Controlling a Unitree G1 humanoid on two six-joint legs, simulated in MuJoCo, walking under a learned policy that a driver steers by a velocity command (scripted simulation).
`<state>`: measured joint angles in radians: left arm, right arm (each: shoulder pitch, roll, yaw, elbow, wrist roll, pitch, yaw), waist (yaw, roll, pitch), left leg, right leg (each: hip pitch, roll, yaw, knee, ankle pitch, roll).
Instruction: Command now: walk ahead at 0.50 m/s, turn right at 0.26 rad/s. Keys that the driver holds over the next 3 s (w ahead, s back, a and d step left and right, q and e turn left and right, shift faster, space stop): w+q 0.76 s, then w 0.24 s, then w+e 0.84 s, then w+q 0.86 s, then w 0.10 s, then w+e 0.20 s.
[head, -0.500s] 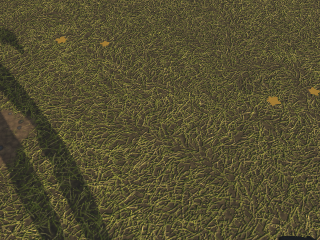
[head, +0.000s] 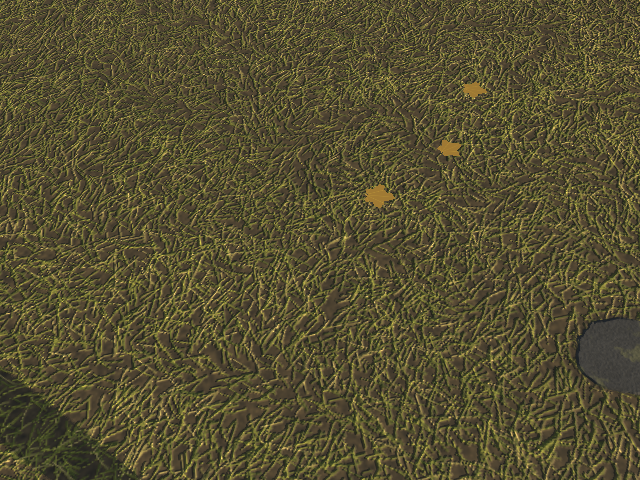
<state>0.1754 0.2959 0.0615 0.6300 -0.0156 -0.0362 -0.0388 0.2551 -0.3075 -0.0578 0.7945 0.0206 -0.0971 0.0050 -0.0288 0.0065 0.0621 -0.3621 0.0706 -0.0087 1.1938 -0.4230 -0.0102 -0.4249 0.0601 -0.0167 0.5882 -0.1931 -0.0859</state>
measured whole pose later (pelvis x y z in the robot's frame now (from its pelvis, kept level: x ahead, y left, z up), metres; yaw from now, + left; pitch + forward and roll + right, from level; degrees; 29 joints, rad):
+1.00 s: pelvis +0.59 +0.08 +0.00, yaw +25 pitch +2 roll -1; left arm 0.14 0.27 0.04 0.69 0.00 -0.12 -0.02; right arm 0.35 -0.30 -0.05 0.75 0.03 -0.04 -0.01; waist -0.03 0.03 0.00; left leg -0.28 -0.08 -0.15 1.03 -0.48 0.04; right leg -0.42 0.04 0.00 0.55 -0.18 -0.03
